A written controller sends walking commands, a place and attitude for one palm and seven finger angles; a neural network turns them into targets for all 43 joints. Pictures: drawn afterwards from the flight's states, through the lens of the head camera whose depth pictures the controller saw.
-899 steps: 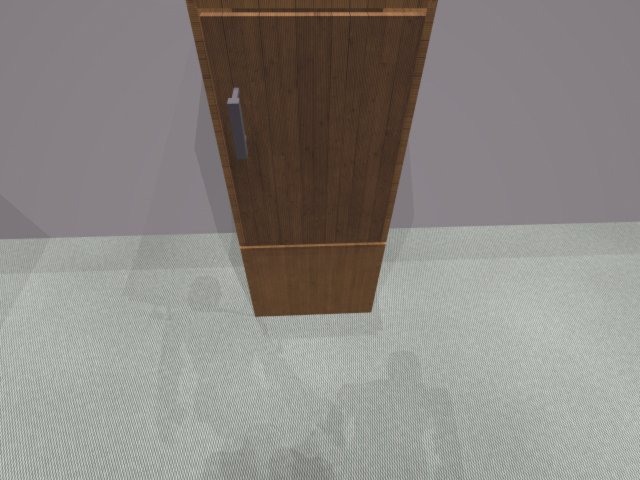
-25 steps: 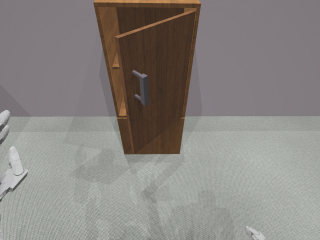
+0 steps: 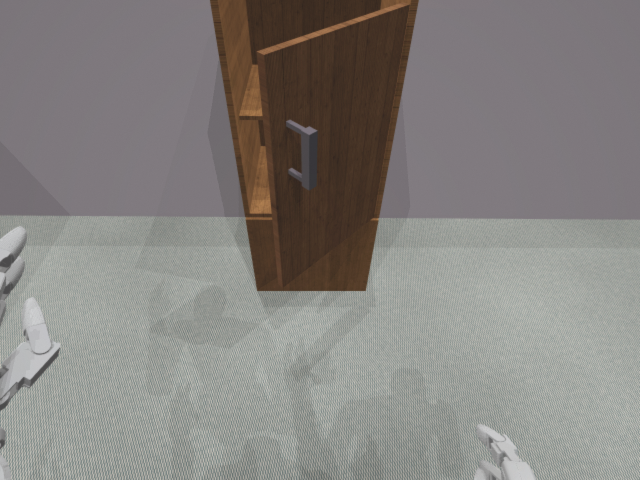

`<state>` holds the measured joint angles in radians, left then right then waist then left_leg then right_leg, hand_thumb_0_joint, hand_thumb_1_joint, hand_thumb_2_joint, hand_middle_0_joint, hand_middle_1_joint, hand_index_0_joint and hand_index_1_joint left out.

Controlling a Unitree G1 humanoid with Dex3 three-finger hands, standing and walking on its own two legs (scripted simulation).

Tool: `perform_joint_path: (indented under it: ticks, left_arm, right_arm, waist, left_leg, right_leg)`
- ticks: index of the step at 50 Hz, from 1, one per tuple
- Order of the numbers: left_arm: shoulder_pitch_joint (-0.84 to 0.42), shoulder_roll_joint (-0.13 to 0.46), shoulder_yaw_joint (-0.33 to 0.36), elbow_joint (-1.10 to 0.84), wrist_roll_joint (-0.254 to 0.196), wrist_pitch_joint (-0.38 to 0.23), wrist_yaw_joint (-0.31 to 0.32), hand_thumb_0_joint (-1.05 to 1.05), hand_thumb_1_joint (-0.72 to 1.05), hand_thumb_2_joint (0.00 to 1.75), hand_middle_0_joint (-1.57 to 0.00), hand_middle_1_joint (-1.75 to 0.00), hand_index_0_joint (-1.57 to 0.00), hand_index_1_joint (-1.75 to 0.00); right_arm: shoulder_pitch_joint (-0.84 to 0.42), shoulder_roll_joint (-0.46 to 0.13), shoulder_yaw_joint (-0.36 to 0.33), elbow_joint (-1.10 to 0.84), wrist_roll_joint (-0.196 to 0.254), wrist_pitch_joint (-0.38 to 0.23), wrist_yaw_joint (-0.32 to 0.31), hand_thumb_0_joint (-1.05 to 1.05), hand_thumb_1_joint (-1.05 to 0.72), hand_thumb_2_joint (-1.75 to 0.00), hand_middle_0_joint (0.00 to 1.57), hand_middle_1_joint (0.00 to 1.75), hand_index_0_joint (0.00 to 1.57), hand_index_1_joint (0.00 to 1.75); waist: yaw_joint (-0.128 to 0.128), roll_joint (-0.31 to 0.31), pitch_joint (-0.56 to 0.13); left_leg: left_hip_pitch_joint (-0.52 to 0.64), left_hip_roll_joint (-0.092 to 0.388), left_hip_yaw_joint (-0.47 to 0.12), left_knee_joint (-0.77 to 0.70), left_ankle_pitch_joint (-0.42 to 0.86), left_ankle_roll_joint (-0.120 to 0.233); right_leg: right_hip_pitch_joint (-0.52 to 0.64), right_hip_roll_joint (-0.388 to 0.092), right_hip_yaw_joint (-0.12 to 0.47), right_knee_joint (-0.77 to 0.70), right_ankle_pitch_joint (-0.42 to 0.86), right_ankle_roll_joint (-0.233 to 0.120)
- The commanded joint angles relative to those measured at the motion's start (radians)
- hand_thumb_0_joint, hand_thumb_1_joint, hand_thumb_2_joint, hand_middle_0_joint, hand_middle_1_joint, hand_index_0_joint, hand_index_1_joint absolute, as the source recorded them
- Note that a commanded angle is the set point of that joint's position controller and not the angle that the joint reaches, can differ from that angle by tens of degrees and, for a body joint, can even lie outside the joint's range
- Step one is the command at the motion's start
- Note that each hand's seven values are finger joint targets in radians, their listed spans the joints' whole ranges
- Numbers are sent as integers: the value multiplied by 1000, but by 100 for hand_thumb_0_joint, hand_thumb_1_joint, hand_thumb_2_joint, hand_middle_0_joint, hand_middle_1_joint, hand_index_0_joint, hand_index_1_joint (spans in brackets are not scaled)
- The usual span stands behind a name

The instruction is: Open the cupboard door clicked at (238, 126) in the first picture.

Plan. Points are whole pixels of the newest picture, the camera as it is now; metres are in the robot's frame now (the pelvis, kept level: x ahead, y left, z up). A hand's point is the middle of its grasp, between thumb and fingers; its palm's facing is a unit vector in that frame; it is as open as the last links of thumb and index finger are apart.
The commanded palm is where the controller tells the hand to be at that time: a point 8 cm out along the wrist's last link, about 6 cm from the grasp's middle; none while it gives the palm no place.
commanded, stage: stop stepping back and stand still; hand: left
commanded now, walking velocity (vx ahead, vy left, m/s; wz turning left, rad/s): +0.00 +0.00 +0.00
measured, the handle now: (301, 155) +0.65 +0.09 +0.06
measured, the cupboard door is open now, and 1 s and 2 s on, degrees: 45 45 45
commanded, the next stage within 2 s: let the arm hang, fingers relaxed in 0.16 s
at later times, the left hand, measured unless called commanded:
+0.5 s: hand out of the picture +0.12 +0.21 -0.14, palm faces -0.02 -0.95 -0.32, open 7.4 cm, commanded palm none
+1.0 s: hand out of the picture +0.05 +0.25 -0.15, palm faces +0.09 -0.92 -0.38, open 7.3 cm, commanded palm none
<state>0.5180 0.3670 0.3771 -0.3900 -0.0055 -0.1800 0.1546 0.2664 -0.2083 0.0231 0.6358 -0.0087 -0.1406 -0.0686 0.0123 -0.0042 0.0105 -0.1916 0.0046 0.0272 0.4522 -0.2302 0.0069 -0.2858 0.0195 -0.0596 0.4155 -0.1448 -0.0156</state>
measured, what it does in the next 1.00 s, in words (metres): stands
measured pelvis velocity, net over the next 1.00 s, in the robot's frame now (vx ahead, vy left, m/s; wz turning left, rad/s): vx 0.02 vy -0.01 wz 0.08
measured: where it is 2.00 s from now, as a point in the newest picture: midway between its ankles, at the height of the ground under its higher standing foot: outside the picture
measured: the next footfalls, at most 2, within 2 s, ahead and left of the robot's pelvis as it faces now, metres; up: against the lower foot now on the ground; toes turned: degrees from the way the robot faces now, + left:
none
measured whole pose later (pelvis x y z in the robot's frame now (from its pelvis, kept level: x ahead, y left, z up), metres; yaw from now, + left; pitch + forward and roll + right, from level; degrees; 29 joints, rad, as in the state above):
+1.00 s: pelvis +0.02 -0.01 +0.00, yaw +4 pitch -2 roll +0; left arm 0.16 0.32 0.04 1.12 0.01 0.00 0.01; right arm 0.25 -0.28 -0.01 1.09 -0.03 0.01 0.00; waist 0.00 0.05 0.05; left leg -0.16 -0.01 -0.04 0.41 -0.22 -0.01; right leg -0.24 0.04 -0.05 0.38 -0.12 -0.06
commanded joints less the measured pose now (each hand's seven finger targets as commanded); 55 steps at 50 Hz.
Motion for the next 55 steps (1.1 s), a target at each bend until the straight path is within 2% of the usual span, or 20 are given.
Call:
perform_joint_path:
  ticks: [1,5,8,12,13,14,15,16,18,19,20,22,23,25,26,28,30,32,43,55]
  left_arm:
    - [-72,216,139,-266,6,-78,18,0,90,90,-20,-30,-20,-30]
    - [-32,196,142,-243,4,-93,14,0,90,90,-20,-30,-20,-30]
    - [-38,191,141,-206,0,-100,12,0,90,90,-20,-30,-20,-30]
    - [-49,189,133,-198,-5,-103,10,0,90,90,-20,-30,-20,-30]
    - [-129,47,-267,556,52,69,-132,0,90,90,-20,-30,-20,-30]
    - [-121,26,-234,577,41,142,-153,0,90,90,-20,-30,-20,-30]
    - [-122,20,-237,559,37,164,-158,0,90,90,-20,-30,-20,-30]
    - [-164,11,-247,582,39,166,-158,0,90,90,-20,-30,-20,-30]
    - [-215,39,-250,659,45,168,-155,0,90,90,-20,-30,-20,-30]
    - [-222,53,-252,715,46,165,-153,0,90,90,-20,-30,-20,-30]
    - [-214,68,-253,782,49,160,-152,0,90,90,-20,-30,-20,-30]
    - [-242,119,-266,892,51,158,-150,0,90,90,-20,-30,-20,-30]
    - [-288,135,-280,944,44,163,-151,0,90,90,-20,-30,-20,-30]
    - [-368,147,-293,1022,38,168,-149,0,90,90,-20,-30,-20,-30]
    - [-388,145,-297,1053,37,169,-145,0,90,90,-20,-30,-20,-30]
    - [-399,119,-310,1131,30,167,-144,0,90,90,-20,-30,-20,-30]
    - [-380,91,-320,1202,24,166,-142,0,90,90,-20,-30,-20,-30]
    - [-359,85,-309,1262,25,166,-140,0,90,90,-20,-30,-20,-30]
    - [-391,109,-311,1431,18,157,-141,0,90,90,-20,-30,-20,-30]
    - [-439,128,-313,1455,17,149,-137,0,90,90,-20,-30,-20,-30]
  right_arm:
    - [-116,-128,-52,-160,1,-68,-15,0,-90,-90,20,30,20,30]
    - [-106,-121,-50,-158,2,-70,-6,0,-90,-90,20,30,20,30]
    - [-99,-122,-56,-143,-1,-68,-1,0,-90,-90,20,30,20,30]
    - [-106,-121,-59,-132,0,-65,-2,0,-90,-90,20,30,20,30]
    - [-134,-300,-112,125,-1,-63,85,0,-90,-90,20,30,20,30]
    - [-52,-245,-105,125,2,6,85,0,-90,-90,20,30,20,30]
    - [-65,-255,-103,98,-1,25,77,0,-90,-90,20,30,20,30]
    - [-82,-259,-103,97,-9,37,72,0,-90,-90,20,30,20,30]
    - [-105,-278,-94,84,-19,55,63,0,-90,-90,20,30,20,30]
    - [-121,-288,-95,91,-22,63,60,0,-90,-90,20,30,20,30]
    - [-138,-297,-95,97,-22,69,58,0,-90,-90,20,30,20,30]
    - [-125,-260,-92,119,-10,84,61,0,-90,-90,20,30,20,30]
    - [-86,-236,-86,141,-2,99,66,0,-90,-90,20,30,20,30]
    - [-58,-230,-82,190,-10,127,62,0,-90,-90,20,30,20,30]
    - [-52,-232,-83,206,-12,133,62,0,-90,-90,20,30,20,30]
    - [-27,-208,-73,250,-12,134,63,0,-90,-90,20,30,20,30]
    - [-42,-208,-66,278,-15,133,61,0,-90,-90,20,30,20,30]
    - [-57,-217,-72,295,-19,136,60,0,-90,-90,20,30,20,30]
    - [24,-232,-73,403,-16,140,54,0,-90,-90,20,30,20,30]
    - [-34,-254,-67,430,-15,125,57,0,-90,-90,20,30,20,30]
  waist:
    - [-1,133,-56]
    - [2,103,-18]
    - [-6,7,0]
    - [-12,13,-31]
    - [-78,33,45]
    - [-61,71,-24]
    - [-56,129,-3]
    - [-43,120,-23]
    - [-31,19,-46]
    - [-12,-59,-78]
    - [9,-118,-123]
    - [2,-176,-150]
    - [-31,-167,-123]
    - [-45,-142,-84]
    - [-48,-123,-74]
    - [-54,12,-74]
    - [-36,127,-61]
    - [-12,157,-32]
    - [-20,-12,44]
    - [-13,-28,25]
  left_leg:
    - [-220,99,-110,-220,-111,39]
    - [-290,89,-96,-195,-195,38]
    - [-223,53,-79,-115,-173,24]
    - [-135,33,-64,-62,-140,20]
    - [-191,68,-134,92,36,32]
    - [-126,85,-132,43,127,27]
    - [-175,131,-161,-11,119,50]
    - [-252,163,-222,-50,129,81]
    - [-236,203,-303,-88,236,130]
    - [-205,205,-295,-54,329,140]
    - [-179,178,-252,0,392,126]
    - [-156,39,-130,104,186,55]
    - [-118,-13,-94,132,-41,36]
    - [-44,-31,-66,173,-155,37]
    - [-20,-27,-69,174,-131,40]
    - [7,-1,-99,93,-59,43]
    - [-53,41,-162,-20,-81,49]
    - [-129,60,-179,-75,-149,51]
    - [-96,58,-150,-116,-115,42]
    - [-40,79,-150,-164,23,38]
  right_leg:
    - [237,-28,65,37,2,32]
    - [245,-47,103,12,-47,27]
    - [137,-79,166,-96,-168,11]
    - [63,-103,195,-155,-243,-2]
    - [-75,-161,115,33,-34,-45]
    - [-94,-127,128,70,-27,-51]
    - [-95,-83,84,138,-106,-31]
    - [-51,-49,71,240,-141,-29]
    - [-24,-24,94,333,-195,-28]
    - [10,-30,107,306,-162,-30]
    - [74,-44,116,245,-21,-34]
    - [128,-148,237,101,193,-74]
    - [53,-229,308,11,61,-118]
    - [-41,-244,357,-108,-213,-146]
    - [-65,-227,341,-129,-271,-142]
    - [-49,-195,303,-105,-274,-121]
    - [5,-137,251,-73,-285,-87]
    - [75,-120,224,-82,-285,-70]
    - [82,-138,226,-180,-318,-67]
    - [140,-130,195,-146,-130,-54]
